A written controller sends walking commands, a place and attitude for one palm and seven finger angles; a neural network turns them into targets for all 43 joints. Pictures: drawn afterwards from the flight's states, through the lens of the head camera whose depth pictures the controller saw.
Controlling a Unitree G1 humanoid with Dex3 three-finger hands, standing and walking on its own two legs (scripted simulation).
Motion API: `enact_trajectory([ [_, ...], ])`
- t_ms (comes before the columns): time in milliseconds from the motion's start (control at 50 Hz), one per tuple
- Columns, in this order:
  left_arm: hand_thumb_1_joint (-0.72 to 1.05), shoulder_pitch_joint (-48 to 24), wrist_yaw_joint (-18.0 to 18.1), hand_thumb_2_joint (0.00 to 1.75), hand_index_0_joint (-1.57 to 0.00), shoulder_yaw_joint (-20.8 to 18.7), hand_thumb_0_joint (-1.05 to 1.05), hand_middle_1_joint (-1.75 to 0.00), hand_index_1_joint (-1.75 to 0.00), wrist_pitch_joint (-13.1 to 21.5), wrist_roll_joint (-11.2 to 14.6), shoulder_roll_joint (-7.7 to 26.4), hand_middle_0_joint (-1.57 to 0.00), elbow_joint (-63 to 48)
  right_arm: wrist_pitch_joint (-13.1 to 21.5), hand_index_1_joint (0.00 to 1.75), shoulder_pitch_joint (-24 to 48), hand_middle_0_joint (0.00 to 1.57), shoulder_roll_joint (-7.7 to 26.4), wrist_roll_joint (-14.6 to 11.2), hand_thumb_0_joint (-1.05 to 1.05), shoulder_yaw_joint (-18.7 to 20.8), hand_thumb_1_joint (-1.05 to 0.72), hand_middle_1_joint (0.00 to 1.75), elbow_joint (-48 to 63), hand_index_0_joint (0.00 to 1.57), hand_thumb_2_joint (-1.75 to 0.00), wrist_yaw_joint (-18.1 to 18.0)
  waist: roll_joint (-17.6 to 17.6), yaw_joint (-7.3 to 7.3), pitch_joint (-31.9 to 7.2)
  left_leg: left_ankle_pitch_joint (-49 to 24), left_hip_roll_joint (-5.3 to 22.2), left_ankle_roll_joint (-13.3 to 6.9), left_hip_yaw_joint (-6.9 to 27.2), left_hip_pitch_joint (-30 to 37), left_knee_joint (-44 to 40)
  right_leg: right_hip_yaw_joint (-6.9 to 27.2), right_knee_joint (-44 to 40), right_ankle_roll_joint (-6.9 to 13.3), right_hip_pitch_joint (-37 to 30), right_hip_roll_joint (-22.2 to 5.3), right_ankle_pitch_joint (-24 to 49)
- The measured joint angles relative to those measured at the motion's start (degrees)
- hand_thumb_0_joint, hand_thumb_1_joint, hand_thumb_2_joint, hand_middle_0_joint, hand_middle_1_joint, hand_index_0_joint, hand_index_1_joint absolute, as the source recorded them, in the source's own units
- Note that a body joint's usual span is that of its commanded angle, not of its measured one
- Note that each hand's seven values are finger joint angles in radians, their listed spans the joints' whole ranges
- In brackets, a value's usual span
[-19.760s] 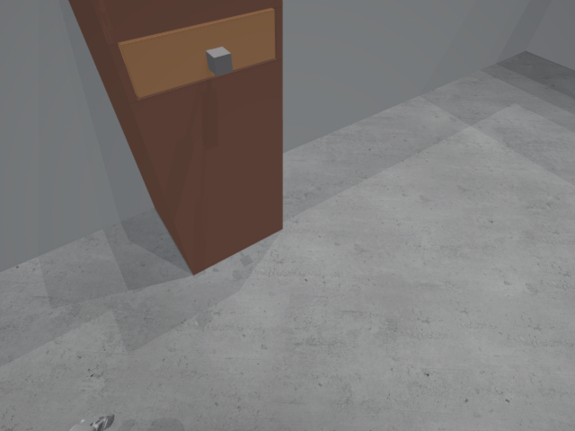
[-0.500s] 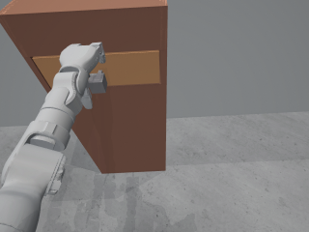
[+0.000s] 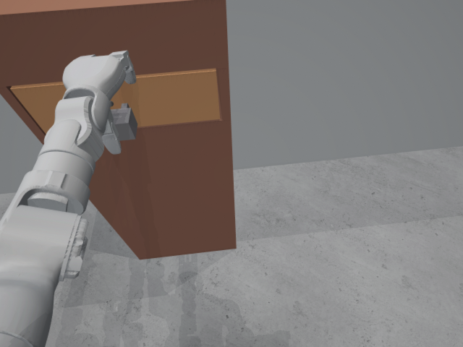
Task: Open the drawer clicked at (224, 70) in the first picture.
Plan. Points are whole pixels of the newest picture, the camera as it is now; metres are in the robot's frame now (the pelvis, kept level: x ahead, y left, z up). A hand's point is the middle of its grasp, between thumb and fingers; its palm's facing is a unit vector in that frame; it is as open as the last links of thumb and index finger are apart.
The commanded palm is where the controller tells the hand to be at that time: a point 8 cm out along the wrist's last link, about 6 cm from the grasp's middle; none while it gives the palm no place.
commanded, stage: re-aim the fingers above the handle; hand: left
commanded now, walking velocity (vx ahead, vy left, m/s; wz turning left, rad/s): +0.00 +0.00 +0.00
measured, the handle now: (123, 117) +0.54 +0.19 +0.09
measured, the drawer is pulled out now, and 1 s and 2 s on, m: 0.00 0.00 0.00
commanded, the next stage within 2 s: lower the fingers behind the handle in 0.06 s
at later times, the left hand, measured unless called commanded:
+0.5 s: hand (109, 119) +0.49 +0.19 +0.14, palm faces -0.01 -0.04 -1.00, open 13.8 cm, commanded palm +0.47 +0.20 +0.19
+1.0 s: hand (116, 131) +0.50 +0.20 +0.10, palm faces -0.03 -0.04 -1.00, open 13.8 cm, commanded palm +0.47 +0.20 +0.16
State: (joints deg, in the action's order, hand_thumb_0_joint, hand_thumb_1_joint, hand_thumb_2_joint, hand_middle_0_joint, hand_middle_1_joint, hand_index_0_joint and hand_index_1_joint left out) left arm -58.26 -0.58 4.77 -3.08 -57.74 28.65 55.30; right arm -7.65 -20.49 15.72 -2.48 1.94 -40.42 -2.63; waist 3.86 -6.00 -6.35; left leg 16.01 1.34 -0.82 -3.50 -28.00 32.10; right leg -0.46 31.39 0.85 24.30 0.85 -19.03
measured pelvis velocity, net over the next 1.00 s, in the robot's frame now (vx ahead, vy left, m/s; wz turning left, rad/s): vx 0.00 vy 0.01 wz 0.00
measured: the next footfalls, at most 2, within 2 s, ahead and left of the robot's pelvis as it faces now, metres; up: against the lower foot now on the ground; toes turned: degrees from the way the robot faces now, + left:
none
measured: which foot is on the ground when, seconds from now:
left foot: down 0.00-1.00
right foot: down 0.00-1.00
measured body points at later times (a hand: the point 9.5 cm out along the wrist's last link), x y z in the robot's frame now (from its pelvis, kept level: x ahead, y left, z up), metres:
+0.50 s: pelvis +0.00 +0.01 +0.00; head +0.05 +0.00 +0.44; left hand +0.48 +0.19 +0.19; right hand +0.08 -0.26 -0.13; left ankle -0.01 +0.11 -0.73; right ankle -0.05 -0.11 -0.73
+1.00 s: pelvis +0.00 +0.01 -0.01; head +0.06 -0.01 +0.44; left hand +0.49 +0.19 +0.15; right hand +0.00 -0.27 -0.14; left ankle -0.01 +0.11 -0.73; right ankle -0.05 -0.11 -0.73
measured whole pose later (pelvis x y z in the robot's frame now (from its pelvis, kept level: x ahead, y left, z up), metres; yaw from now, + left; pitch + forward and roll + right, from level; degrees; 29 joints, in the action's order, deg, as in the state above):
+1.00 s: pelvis +0.00 +0.01 -0.01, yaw +0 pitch +14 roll -1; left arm -54.2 6.9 4.7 -3.1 -59.4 27.0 57.8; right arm -6.7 -21.5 15.3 -1.4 3.4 -40.8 -1.7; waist 3.4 -6.8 -6.8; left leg 17.2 1.5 -1.2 -3.3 -33.0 35.9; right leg -0.5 34.3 0.5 28.8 1.0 -19.8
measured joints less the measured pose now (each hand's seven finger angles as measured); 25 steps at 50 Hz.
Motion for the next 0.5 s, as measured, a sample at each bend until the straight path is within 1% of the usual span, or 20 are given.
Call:
enact_trajectory([
  [80,-0.49,1.5,0.1,0.31,-0.33,0.0,0.00,-1.21,-1.21,-0.5,0.1,0.7,-0.33,-1.0,-0.2,0.29,-0.3,0.21,0.1,-0.1,0.01,0.4,-0.91,0.30,-0.2,0.20,-0.90,0.3,-0.1,0.23,0.0,0.1,0.0,-0.1,-0.1,0.2,-0.1,0.1,-0.4,-0.1,-0.3,0.0,0.1],
  [160,-0.49,3.3,-0.4,0.31,-0.33,1.0,0.00,-1.21,-1.21,-0.8,0.7,0.7,-0.32,-3.6,0.0,0.29,0.0,0.21,0.0,-0.1,0.01,1.0,-0.91,0.30,0.0,0.20,-0.90,0.5,-0.2,0.87,0.1,0.1,-0.2,-0.2,0.1,0.7,-0.2,-0.1,-0.9,-0.2,-1.0,-0.1,0.2],
  [240,-0.49,3.6,-0.5,0.31,-0.32,2.6,0.00,-1.20,-1.20,-0.8,1.3,-0.2,-0.32,-4.8,0.1,0.29,1.4,0.20,-0.1,-0.2,0.01,1.1,-0.91,0.30,0.1,0.20,-0.90,0.7,-0.5,1.53,0.1,0.2,-0.5,-0.4,0.5,1.0,0.0,-0.5,-0.9,-0.4,-1.6,-0.4,0.0],
  [340,-0.49,2.5,0.0,0.31,-0.32,3.5,0.00,-1.20,-1.20,-0.6,1.1,-1.5,-0.32,-3.1,0.4,0.29,3.9,0.20,-0.2,-0.1,0.01,0.7,-0.91,0.30,0.8,0.20,-0.90,0.9,-0.7,1.75,0.1,0.3,-0.8,-0.6,0.8,0.1,0.8,-0.8,0.1,-0.5,-0.9,-0.8,-0.3],
  [420,-0.49,1.9,1.1,0.31,-0.32,4.4,0.00,-1.20,-1.20,-0.3,0.7,-2.5,-0.32,-2.4,0.8,0.29,4.9,0.21,-0.6,0.2,0.01,0.7,-0.91,0.30,1.6,0.20,-0.90,1.1,-0.7,1.89,-0.1,0.5,-1.0,-0.7,0.9,-1.0,1.7,-1.0,1.1,-0.7,0.2,-1.0,-0.6],
  [500,-0.49,1.5,2.7,0.31,-0.32,3.7,0.00,-1.20,-1.20,-0.2,0.2,-3.6,-0.32,-1.3,0.9,0.29,5.3,0.21,-1.0,0.6,0.00,0.3,-0.91,0.30,1.9,0.20,-0.90,1.2,-0.7,1.77,-0.3,0.6,-1.0,-0.7,0.9,-2.0,2.4,-0.9,2.0,-0.7,1.3,-1.0,-0.9],
])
